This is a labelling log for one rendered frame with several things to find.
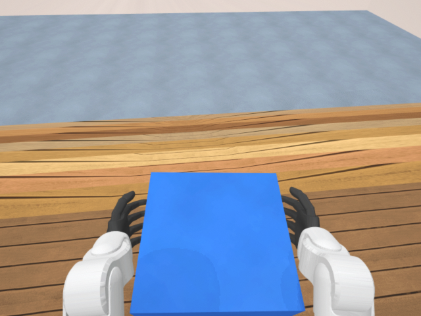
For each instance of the left robot hand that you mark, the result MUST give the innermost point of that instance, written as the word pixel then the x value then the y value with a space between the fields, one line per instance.
pixel 120 218

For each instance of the carton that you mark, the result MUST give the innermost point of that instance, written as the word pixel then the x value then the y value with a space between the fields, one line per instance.
pixel 215 244

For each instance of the right robot hand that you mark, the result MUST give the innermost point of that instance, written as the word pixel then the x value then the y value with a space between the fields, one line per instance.
pixel 304 216

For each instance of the right robot forearm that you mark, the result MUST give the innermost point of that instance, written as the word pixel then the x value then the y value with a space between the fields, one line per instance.
pixel 342 284

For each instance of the left robot forearm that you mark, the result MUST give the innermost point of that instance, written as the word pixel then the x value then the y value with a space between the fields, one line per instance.
pixel 95 286

